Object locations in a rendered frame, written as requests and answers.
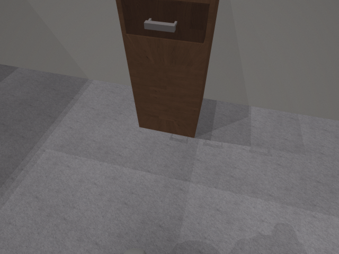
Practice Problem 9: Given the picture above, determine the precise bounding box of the handle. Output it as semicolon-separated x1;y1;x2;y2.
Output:
144;18;177;32

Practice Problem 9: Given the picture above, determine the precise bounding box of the cabinet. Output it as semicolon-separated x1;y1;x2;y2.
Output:
116;0;219;138

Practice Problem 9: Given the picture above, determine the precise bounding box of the drawer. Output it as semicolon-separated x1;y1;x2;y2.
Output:
121;0;210;43

